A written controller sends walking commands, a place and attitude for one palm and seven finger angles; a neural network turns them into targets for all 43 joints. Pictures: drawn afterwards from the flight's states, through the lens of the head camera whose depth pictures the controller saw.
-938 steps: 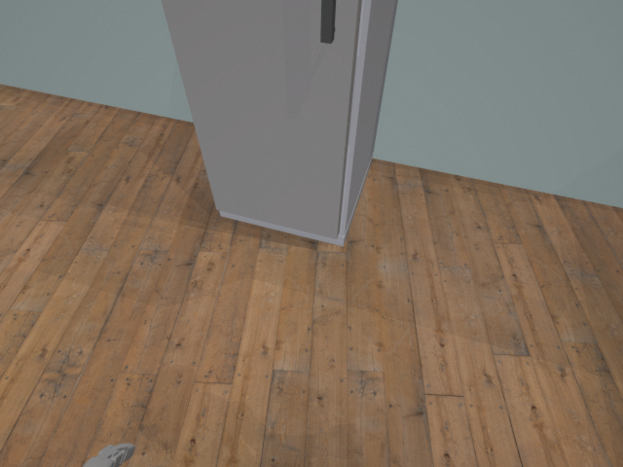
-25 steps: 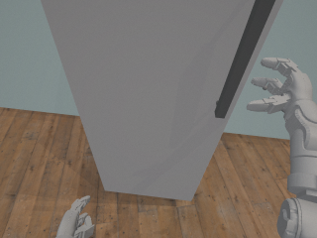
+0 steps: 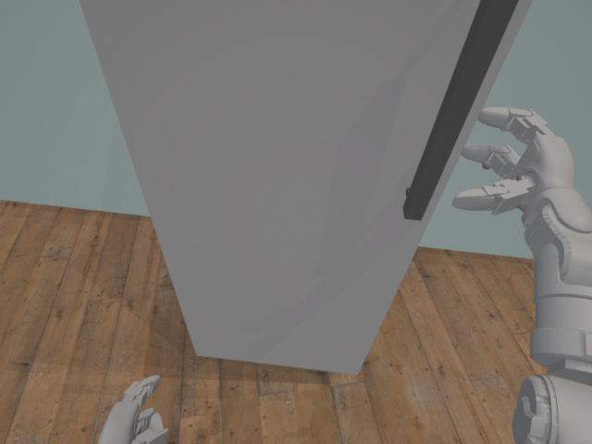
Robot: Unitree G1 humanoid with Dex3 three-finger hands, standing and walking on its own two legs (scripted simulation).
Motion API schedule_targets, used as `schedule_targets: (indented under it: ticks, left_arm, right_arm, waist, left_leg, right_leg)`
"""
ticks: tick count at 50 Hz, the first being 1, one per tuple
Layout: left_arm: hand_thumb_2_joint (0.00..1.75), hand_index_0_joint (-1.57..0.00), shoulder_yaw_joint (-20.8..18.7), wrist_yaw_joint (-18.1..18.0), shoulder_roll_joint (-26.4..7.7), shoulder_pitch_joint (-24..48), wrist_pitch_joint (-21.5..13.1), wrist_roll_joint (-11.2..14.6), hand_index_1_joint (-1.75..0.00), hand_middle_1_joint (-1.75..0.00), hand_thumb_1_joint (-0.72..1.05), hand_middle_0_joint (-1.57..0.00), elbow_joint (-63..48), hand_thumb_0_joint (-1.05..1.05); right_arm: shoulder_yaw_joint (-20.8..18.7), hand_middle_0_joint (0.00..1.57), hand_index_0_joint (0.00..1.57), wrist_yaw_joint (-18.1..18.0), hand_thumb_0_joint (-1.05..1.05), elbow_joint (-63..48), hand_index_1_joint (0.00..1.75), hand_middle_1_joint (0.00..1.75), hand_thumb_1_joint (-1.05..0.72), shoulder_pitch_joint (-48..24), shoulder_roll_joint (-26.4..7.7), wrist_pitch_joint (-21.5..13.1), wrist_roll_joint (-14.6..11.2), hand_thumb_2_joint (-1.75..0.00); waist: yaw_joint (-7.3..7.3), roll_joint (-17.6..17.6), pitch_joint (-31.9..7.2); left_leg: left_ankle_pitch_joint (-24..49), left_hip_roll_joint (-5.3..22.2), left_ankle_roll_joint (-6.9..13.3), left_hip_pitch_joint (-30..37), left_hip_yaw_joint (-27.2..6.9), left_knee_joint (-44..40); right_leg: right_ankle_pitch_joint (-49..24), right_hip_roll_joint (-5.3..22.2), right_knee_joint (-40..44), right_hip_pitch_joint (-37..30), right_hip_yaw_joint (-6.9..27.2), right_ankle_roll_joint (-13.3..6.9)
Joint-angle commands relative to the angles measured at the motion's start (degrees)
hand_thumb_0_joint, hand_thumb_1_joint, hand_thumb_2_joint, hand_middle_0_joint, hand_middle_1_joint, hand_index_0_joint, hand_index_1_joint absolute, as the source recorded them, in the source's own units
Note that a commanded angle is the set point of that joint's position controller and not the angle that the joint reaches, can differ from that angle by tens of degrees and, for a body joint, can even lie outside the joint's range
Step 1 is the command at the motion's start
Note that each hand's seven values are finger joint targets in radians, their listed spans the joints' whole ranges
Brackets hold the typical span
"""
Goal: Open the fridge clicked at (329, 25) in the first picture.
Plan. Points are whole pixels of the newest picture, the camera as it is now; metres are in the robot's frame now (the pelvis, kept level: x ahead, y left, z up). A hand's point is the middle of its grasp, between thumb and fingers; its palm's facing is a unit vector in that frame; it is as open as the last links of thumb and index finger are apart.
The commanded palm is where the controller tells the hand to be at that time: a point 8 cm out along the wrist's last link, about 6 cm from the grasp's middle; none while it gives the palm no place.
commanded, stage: feel for the door with the fingertips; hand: right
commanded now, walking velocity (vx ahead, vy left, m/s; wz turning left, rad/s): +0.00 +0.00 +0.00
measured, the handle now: (448, 108) +0.47 -0.16 +0.26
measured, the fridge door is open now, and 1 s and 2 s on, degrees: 0 0 0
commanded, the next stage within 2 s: slide the fingers in behind the handle in 0.54 s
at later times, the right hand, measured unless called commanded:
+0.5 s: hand (468, 156) +0.42 -0.19 +0.22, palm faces +0.10 +0.99 +0.00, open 14.0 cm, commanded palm +0.39 -0.23 +0.23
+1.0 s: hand (461, 158) +0.41 -0.17 +0.23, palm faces +0.08 +1.00 +0.00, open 14.0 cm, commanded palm +0.38 -0.22 +0.23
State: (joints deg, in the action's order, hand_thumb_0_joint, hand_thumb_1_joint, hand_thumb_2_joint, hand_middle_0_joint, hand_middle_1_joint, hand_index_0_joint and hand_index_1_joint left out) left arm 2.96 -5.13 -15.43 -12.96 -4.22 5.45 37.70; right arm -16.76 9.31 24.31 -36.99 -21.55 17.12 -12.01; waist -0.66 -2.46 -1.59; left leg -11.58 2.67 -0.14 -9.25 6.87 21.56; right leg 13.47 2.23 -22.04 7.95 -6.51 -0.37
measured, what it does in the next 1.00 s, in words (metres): stands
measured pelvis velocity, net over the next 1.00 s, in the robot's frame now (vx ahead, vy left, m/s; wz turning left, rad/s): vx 0.00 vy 0.00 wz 0.01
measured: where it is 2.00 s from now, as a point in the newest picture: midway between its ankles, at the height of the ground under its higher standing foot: outside the picture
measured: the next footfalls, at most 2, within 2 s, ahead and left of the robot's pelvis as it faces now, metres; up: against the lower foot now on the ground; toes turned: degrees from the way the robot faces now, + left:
none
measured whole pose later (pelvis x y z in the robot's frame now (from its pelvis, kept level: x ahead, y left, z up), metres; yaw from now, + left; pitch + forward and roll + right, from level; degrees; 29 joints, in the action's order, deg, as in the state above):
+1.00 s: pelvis +0.00 +0.00 +0.00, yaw +1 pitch -1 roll +0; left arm 3.0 -4.3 -14.3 -13.0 -2.3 4.7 37.6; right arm -14.7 4.6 24.9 -39.0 -17.9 18.3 -10.4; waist -0.4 -2.6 -1.9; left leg -10.9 2.5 -0.2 -9.1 5.9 20.8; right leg 13.0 2.2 -21.0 7.3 -7.3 -0.5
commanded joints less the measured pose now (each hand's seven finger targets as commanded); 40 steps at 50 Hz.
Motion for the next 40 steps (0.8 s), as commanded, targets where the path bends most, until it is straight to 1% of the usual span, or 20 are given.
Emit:
schedule_targets:
  ticks: [1, 3, 4, 6, 7, 8, 10, 12, 15, 20, 22, 26, 27, 29, 32, 33, 34, 35, 38, 40]
  left_arm:
    - [0.90, -0.20, -2.41, -0.14, -6.43, 6.79, -2.98, 0.07, -0.30, -0.30, 0.90, -0.20, -8.92, 0.00]
    - [0.90, -0.20, -2.41, 0.05, -6.39, 7.28, -2.60, -0.17, -0.30, -0.30, 0.90, -0.20, -9.35, 0.00]
    - [0.90, -0.20, -2.28, 0.07, -6.21, 7.56, -2.41, -0.18, -0.30, -0.30, 0.90, -0.20, -9.30, 0.00]
    - [0.90, -0.20, -2.32, 0.21, -5.89, 7.68, -2.23, -0.23, -0.30, -0.30, 0.90, -0.20, -9.45, 0.00]
    - [0.90, -0.20, -2.41, 0.26, -6.23, 7.51, -1.94, -0.45, -0.30, -0.30, 0.90, -0.20, -9.22, 0.00]
    - [0.90, -0.20, -2.22, 0.23, -6.04, 7.98, -1.73, -0.41, -0.30, -0.30, 0.90, -0.20, -9.57, 0.00]
    - [0.90, -0.20, -2.07, 0.05, -5.89, 7.73, -1.37, -0.37, -0.30, -0.30, 0.90, -0.20, -9.17, 0.00]
    - [0.90, -0.20, -2.28, -0.08, -6.15, 7.70, -1.23, -0.45, -0.30, -0.30, 0.90, -0.20, -9.20, 0.00]
    - [0.90, -0.20, -2.07, -0.27, -5.73, 7.35, -1.36, -0.35, -0.30, -0.30, 0.90, -0.20, -9.02, 0.00]
    - [0.90, -0.20, -2.29, -0.60, -6.28, 6.14, -1.27, -0.34, -0.30, -0.30, 0.90, -0.20, -8.15, 0.00]
    - [0.90, -0.20, -2.62, -0.63, -6.76, 5.43, -1.06, -0.33, -0.30, -0.30, 0.90, -0.20, -7.79, 0.00]
    - [0.90, -0.20, -2.54, -0.69, -6.66, 4.53, -1.26, -0.36, -0.30, -0.30, 0.90, -0.20, -7.75, 0.00]
    - [0.90, -0.20, -2.96, -0.63, -6.81, 4.35, -1.34, -0.42, -0.30, -0.30, 0.90, -0.20, -7.86, 0.00]
    - [0.90, -0.20, -2.82, -0.47, -6.37, 4.46, -1.72, -0.43, -0.30, -0.30, 0.90, -0.20, -8.29, 0.00]
    - [0.90, -0.20, -3.09, -0.40, -6.88, 3.80, -1.74, -0.38, -0.30, -0.30, 0.90, -0.20, -7.74, 0.00]
    - [0.90, -0.20, -3.04, -0.46, -6.84, 4.03, -1.87, -0.35, -0.30, -0.30, 0.90, -0.20, -7.64, 0.00]
    - [0.90, -0.20, -2.99, -0.37, -6.63, 3.88, -1.96, -0.38, -0.30, -0.30, 0.90, -0.20, -7.73, 0.00]
    - [0.90, -0.20, -2.86, -0.31, -6.55, 4.23, -2.04, -0.36, -0.30, -0.30, 0.90, -0.20, -7.95, 0.00]
    - [0.90, -0.20, -2.99, -0.15, -6.73, 4.30, -2.17, -0.53, -0.30, -0.30, 0.90, -0.20, -8.21, 0.00]
    - [0.90, -0.20, -2.92, 0.05, -6.27, 5.03, -2.16, -0.48, -0.30, -0.30, 0.90, -0.20, -8.47, 0.00]
  right_arm:
    - [-1.16, 0.30, 0.30, -1.48, 0.00, -13.50, 1.20, 1.20, 0.50, -28.15, -10.37, -2.77, -0.64, -0.30]
    - [-2.79, 0.30, 0.30, -2.50, 0.00, -15.10, 1.20, 1.20, 0.50, -26.41, -11.47, -2.61, -0.63, -0.30]
    - [-2.84, 0.30, 0.30, -2.90, 0.00, -14.18, 1.20, 1.20, 0.50, -26.07, -11.17, -2.23, -0.51, -0.30]
    - [-2.21, 0.30, 0.30, -3.59, 0.00, -14.94, 1.20, 1.20, 0.50, -26.31, -9.96, -1.99, -0.23, -0.30]
    - [-3.60, 0.30, 0.30, -4.08, 0.00, -14.96, 1.20, 1.20, 0.50, -25.34, -11.89, -2.13, -0.01, -0.30]
    - [-3.30, 0.30, 0.30, -4.29, 0.00, -15.67, 1.20, 1.20, 0.50, -25.75, -11.47, -1.95, 0.18, -0.30]
    - [-2.03, 0.30, 0.30, -4.50, 0.00, -14.37, 1.20, 1.20, 0.50, -28.42, -11.01, -1.62, 0.79, -0.30]
    - [-2.58, 0.30, 0.30, -4.72, 0.00, -14.39, 1.20, 1.20, 0.50, -28.85, -12.10, -1.95, 1.00, -0.30]
    - [-0.28, 0.30, 0.30, -4.16, 0.00, -14.00, 1.20, 1.20, 0.50, -31.68, -9.56, -2.41, 0.75, -0.30]
    - [-0.60, 0.30, 0.30, -3.32, 0.00, -8.50, 1.20, 1.20, 0.50, -32.17, -10.20, -2.44, 0.53, -0.30]
    - [-2.19, 0.30, 0.30, -3.21, 0.00, -5.20, 1.20, 1.20, 0.50, -30.33, -12.16, -2.54, 0.58, -0.30]
    - [-1.28, 0.30, 0.30, -2.90, 0.00, -5.14, 1.20, 1.20, 0.50, -35.53, -12.48, -4.29, 1.11, -0.30]
    - [-1.45, 0.30, 0.30, -2.79, 0.00, -6.13, 1.20, 1.20, 0.50, -35.37, -12.72, -5.25, 1.09, -0.30]
    - [-0.93, 0.30, 0.30, -2.73, 0.00, -8.29, 1.20, 1.20, 0.50, -36.37, -11.62, -6.07, 1.10, -0.30]
    - [-1.37, 0.30, 0.30, -2.55, 0.00, -5.90, 1.20, 1.20, 0.50, -34.59, -11.76, -6.21, 0.57, -0.30]
    - [-0.26, 0.30, 0.30, -2.39, 0.00, -7.09, 1.20, 1.20, 0.50, -37.28, -10.94, -6.42, 0.57, -0.30]
    - [-1.54, 0.30, 0.30, -2.59, 0.00, -7.29, 1.20, 1.20, 0.50, -36.38, -11.85, -6.48, 0.65, -0.30]
    - [-0.28, 0.30, 0.30, -2.52, 0.00, -8.48, 1.20, 1.20, 0.50, -36.52, -10.56, -6.62, 0.75, -0.30]
    - [-1.22, 0.30, 0.30, -2.86, 0.00, -10.15, 1.20, 1.20, 0.50, -34.66, -11.00, -6.72, 0.53, -0.30]
    - [-0.25, 0.30, 0.30, -2.98, 0.00, -11.35, 1.20, 1.20, 0.50, -33.33, -9.03, -6.24, 0.55, -0.30]
  waist:
    - [0.47, 0.47, -15.45]
    - [-0.39, 2.45, -16.96]
    - [-0.36, 3.46, -15.63]
    - [-0.35, 2.59, -15.93]
    - [-0.70, 3.95, -16.24]
    - [-0.74, 3.02, -16.29]
    - [0.12, 1.65, -14.94]
    - [0.09, 2.82, -15.52]
    - [0.96, 0.67, -16.04]
    - [1.31, 2.34, -15.37]
    - [0.99, 4.78, -14.56]
    - [1.66, 1.74, -15.71]
    - [1.58, 2.38, -16.88]
    - [1.33, -0.13, -18.47]
    - [1.34, 3.80, -17.16]
    - [1.91, 0.90, -17.12]
    - [1.29, 0.43, -17.23]
    - [1.33, -0.76, -17.50]
    - [0.75, 1.50, -18.22]
    - [0.58, 0.16, -17.92]
  left_leg:
    - [15.01, -2.01, 1.88, 3.51, -3.37, -0.82]
    - [16.49, -1.95, 1.76, 5.56, -3.53, -0.68]
    - [16.19, -1.99, 1.65, 5.29, -3.49, -0.73]
    - [16.73, -1.97, 1.60, 5.21, -3.66, -0.62]
    - [17.01, -2.01, 1.56, 6.18, -3.75, -0.81]
    - [17.11, -1.81, 1.56, 6.54, -3.90, -0.75]
    - [16.32, -1.87, 1.53, 5.41, -3.99, -0.98]
    - [16.09, -1.94, 1.47, 5.80, -4.12, -1.28]
    - [16.38, -1.98, 1.62, 5.12, -4.09, -1.29]
    - [16.31, -1.95, 1.52, 4.50, -4.03, -1.52]
    - [15.89, -1.98, 1.36, 4.60, -4.05, -1.88]
    - [15.98, -1.88, 1.63, 4.31, -4.25, -1.52]
    - [16.89, -1.88, 1.58, 4.98, -4.20, -1.50]
    - [18.46, -1.93, 1.87, 5.47, -4.15, -0.84]
    - [17.72, -2.20, 1.65, 5.07, -3.89, -1.24]
    - [17.45, -2.05, 1.66, 4.50, -4.20, -1.36]
    - [17.08, -2.16, 1.90, 4.65, -4.08, -1.27]
    - [16.94, -2.19, 2.01, 4.50, -3.99, -1.07]
    - [17.64, -2.33, 2.03, 5.59, -3.73, -0.93]
    - [17.96, -2.35, 2.06, 5.21, -3.67, -0.78]
  right_leg:
    - [-15.24, -1.12, 1.33, -5.77, 5.66, -1.22]
    - [-16.42, -1.15, 1.41, -5.51, 5.40, -1.40]
    - [-15.81, -1.12, 1.54, -4.71, 5.29, -1.43]
    - [-16.14, -1.16, 1.39, -5.03, 5.01, -1.47]
    - [-16.38, -0.95, 1.47, -4.83, 4.96, -1.49]
    - [-16.22, -1.15, 1.70, -4.46, 4.80, -1.55]
    - [-15.23, -1.24, 1.68, -4.29, 4.73, -1.47]
    - [-15.24, -1.08, 1.59, -4.68, 4.75, -1.64]
    - [-15.33, -1.32, 1.47, -5.76, 4.85, -1.56]
    - [-14.58, -1.39, 1.44, -4.92, 4.85, -1.67]
    - [-14.16, -1.16, 1.48, -3.98, 4.74, -1.78]
    - [-14.37, -1.37, 1.34, -4.36, 5.00, -1.77]
    - [-15.59, -1.06, 1.23, -5.21, 4.82, -1.82]
    - [-17.39, -1.36, 0.98, -6.23, 5.00, -1.72]
    - [-16.69, -0.99, 1.12, -5.48, 5.06, -1.76]
    - [-16.13, -1.15, 1.14, -5.91, 4.78, -1.81]
    - [-16.25, -1.25, 1.18, -5.94, 5.15, -1.69]
    - [-16.54, -1.24, 1.31, -6.43, 5.18, -1.51]
    - [-17.81, -0.97, 1.54, -6.52, 5.49, -1.55]
    - [-18.39, -1.03, 1.51, -6.99, 5.25, -1.34]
